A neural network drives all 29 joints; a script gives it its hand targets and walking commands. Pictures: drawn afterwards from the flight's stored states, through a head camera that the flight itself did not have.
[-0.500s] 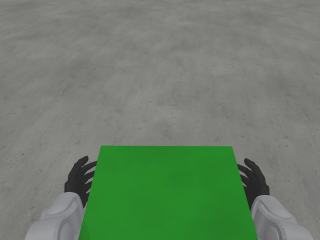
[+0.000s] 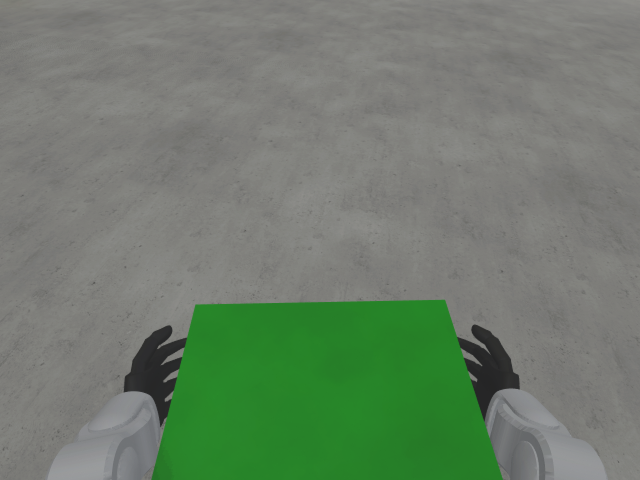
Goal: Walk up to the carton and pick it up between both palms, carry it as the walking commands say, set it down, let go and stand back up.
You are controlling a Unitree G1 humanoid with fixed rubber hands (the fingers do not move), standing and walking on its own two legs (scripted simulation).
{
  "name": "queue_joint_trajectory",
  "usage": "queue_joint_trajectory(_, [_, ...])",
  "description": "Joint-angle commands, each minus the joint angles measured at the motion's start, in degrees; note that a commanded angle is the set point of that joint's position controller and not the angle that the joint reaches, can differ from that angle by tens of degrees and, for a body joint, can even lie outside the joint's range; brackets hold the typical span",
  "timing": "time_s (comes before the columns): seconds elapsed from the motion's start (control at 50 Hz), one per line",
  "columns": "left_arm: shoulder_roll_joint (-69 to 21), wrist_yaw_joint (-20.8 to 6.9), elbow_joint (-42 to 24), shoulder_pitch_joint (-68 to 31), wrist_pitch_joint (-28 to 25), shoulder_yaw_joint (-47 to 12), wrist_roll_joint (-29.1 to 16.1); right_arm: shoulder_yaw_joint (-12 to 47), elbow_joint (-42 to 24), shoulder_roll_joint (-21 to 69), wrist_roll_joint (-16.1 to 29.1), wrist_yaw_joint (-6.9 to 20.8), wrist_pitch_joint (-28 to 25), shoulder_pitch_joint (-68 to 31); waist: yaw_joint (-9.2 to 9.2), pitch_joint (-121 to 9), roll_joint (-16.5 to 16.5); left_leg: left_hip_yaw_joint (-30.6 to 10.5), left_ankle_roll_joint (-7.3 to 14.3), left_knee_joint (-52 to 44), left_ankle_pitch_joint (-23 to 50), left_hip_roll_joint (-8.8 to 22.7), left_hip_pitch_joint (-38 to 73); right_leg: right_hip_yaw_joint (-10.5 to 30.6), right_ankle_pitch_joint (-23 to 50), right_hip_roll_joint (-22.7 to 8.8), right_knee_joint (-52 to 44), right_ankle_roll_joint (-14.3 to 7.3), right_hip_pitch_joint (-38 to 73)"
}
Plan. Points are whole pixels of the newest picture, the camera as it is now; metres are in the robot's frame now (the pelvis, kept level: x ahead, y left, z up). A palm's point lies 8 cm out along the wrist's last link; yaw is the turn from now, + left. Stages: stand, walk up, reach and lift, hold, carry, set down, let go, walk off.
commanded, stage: carry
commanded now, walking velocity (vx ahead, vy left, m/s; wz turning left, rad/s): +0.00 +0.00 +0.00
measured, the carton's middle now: (322, 435) +0.21 +0.02 +0.01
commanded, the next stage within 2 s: none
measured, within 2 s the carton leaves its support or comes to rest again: neither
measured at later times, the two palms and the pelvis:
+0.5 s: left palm (108, 460) +0.15 +0.21 +0.10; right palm out of the picture +0.14 -0.16 +0.09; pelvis -0.08 +0.03 +0.00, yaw -1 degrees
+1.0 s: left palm (121, 455) +0.16 +0.20 +0.09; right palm (526, 476) +0.16 -0.17 +0.09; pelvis -0.07 +0.02 +0.00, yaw +0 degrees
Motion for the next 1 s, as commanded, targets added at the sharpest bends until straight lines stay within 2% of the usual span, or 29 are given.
queue_joint_trajectory(0.0, [-43.92,-4.56,-12.32,-28.45,-2.08,-48.99,-16.10,40.59,-10.42,35.61,11.76,4.40,-0.75,-21.13,-1.62,-7.99,14.40,-6.72,6.18,-13.18,12.22,12.42,2.65,1.09,-1.01,2.15,6.17,-0.53,1.85])
queue_joint_trajectory(0.06, [-42.33,-3.79,-11.86,-27.10,-1.81,-48.48,-15.14,40.87,-11.00,34.26,11.98,4.29,-0.87,-20.47,-1.68,-8.98,13.50,-8.98,6.39,-12.31,13.19,12.18,6.92,-1.04,-1.08,3.40,-6.78,-1.12,4.54])
queue_joint_trajectory(0.1, [-40.76,-3.28,-10.22,-24.90,-1.35,-47.07,-14.02,40.71,-9.83,33.22,11.70,4.15,-0.33,-19.21,-1.16,-10.32,12.27,-9.55,5.88,-11.06,12.02,11.32,7.69,-2.03,4.16,3.85,-20.11,-1.65,10.12])
queue_joint_trajectory(0.12, [-40.09,-3.14,-9.43,-24.34,-1.14,-46.30,-13.52,40.67,-9.18,32.85,11.58,4.19,-0.04,-19.07,-0.93,-11.33,11.67,-9.30,5.06,-10.26,12.05,10.72,6.63,-2.24,8.08,2.85,-25.95,-1.93,14.65])
queue_joint_trajectory(0.14, [-39.39,-3.10,-8.94,-24.45,-1.02,-45.49,-13.19,40.77,-8.77,32.75,11.46,4.21,0.22,-19.38,-1.18,-11.83,10.12,-8.93,3.84,-9.10,12.51,9.62,5.33,-0.99,8.93,0.72,-27.88,-2.49,17.76])
queue_joint_trajectory(0.16, [-39.00,-3.16,-8.57,-24.86,-0.97,-45.01,-13.06,40.95,-8.41,32.80,11.27,4.23,0.55,-19.49,-1.35,-12.05,6.98,-7.00,2.38,-7.75,13.14,8.17,3.25,0.49,10.21,-2.14,-27.00,-2.89,19.91])
queue_joint_trajectory(0.18, [-39.13,-3.30,-7.19,-23.77,-1.31,-44.03,-12.30,42.60,-10.39,32.83,11.95,4.56,0.80,-21.93,-1.52,-9.85,0.23,-4.31,0.90,-7.51,9.48,5.95,2.05,3.78,13.57,-4.97,-25.31,-3.59,16.55])
queue_joint_trajectory(0.2, [-39.66,-3.38,-6.86,-24.19,-1.26,-43.59,-12.21,43.11,-10.83,33.72,12.56,4.77,0.93,-24.00,-1.62,-9.07,-1.82,-3.75,0.87,-6.79,6.86,5.53,2.85,4.39,10.56,-5.53,-26.48,-3.83,13.82])
queue_joint_trajectory(0.24, [-39.96,-3.34,-6.73,-24.22,-1.02,-42.90,-11.55,43.75,-11.03,34.57,13.50,5.10,1.32,-26.17,-1.65,-7.42,-0.86,-4.67,1.28,-9.05,2.60,5.88,2.75,3.20,2.90,-4.35,-26.70,-3.83,10.54])
queue_joint_trajectory(0.26, [-39.64,-3.23,-6.83,-24.44,-0.94,-42.57,-11.21,43.83,-10.83,34.67,13.82,5.16,1.52,-26.67,-1.56,-6.91,-0.27,-5.49,1.43,-10.45,0.16,6.37,1.57,2.45,1.79,-3.61,-26.07,-3.67,10.35])
queue_joint_trajectory(0.36, [-39.40,-3.08,-7.21,-26.29,-0.41,-42.70,-11.48,42.88,-8.83,35.17,13.83,5.18,2.20,-26.57,-1.44,-7.07,2.52,-6.19,1.57,-13.83,-6.71,6.61,-1.85,1.28,0.47,-1.68,-23.57,-4.31,10.43])
queue_joint_trajectory(0.46, [-40.34,-3.47,-7.86,-27.76,-0.26,-43.83,-12.80,41.82,-8.05,35.47,12.97,5.00,2.19,-25.65,-1.41,-7.25,3.50,-5.22,1.50,-13.75,-9.11,5.77,-2.25,1.51,-2.11,-1.18,-23.67,-4.97,8.43])
queue_joint_trajectory(0.72, [-41.25,-4.02,-8.81,-27.68,-0.79,-44.48,-13.62,42.28,-8.87,36.08,12.73,4.80,1.41,-25.17,-1.45,-8.77,2.26,-3.98,1.73,-11.44,-5.47,4.88,-0.10,1.95,-2.98,-1.63,-25.40,-5.73,7.21])
queue_joint_trajectory(0.98, [-41.12,-3.99,-8.04,-27.20,-1.03,-43.73,-12.88,42.46,-8.13,36.11,12.54,4.95,0.90,-25.43,-1.46,-9.67,2.43,-3.79,1.71,-9.29,3.11,5.25,2.46,1.73,3.86,-2.16,-25.59,-6.05,9.69])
